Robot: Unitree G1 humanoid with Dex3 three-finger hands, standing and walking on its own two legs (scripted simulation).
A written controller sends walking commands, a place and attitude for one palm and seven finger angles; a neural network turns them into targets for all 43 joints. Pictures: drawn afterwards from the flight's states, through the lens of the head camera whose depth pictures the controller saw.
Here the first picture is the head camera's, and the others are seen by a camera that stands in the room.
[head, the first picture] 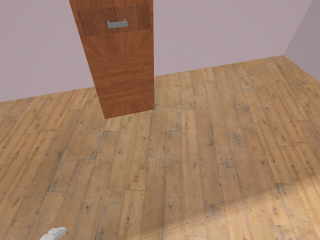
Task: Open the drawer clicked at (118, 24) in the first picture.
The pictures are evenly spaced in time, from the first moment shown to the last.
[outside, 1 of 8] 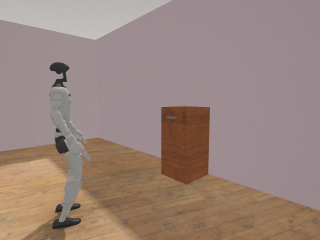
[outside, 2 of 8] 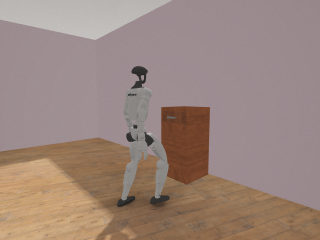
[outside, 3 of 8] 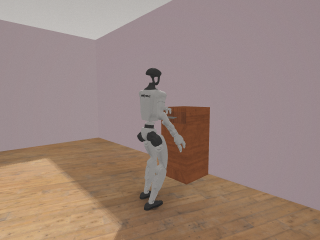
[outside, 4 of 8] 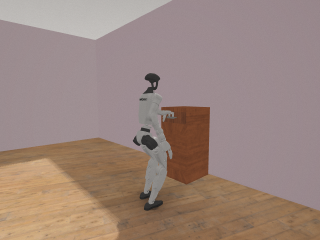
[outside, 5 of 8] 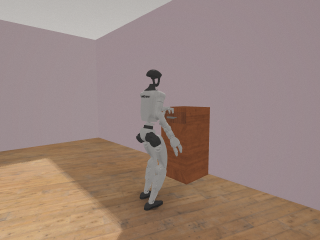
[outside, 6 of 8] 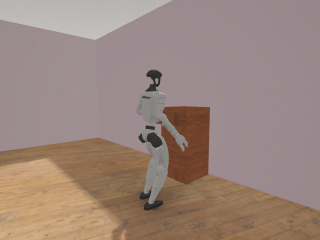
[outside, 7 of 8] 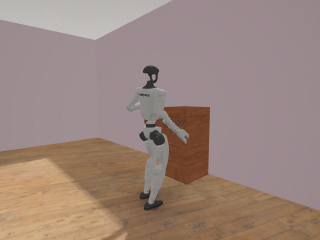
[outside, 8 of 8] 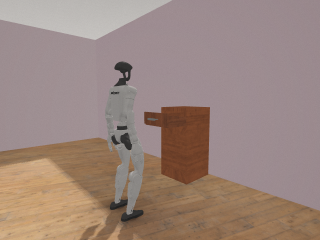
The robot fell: no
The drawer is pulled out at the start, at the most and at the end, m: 0.00 0.30 0.30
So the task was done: yes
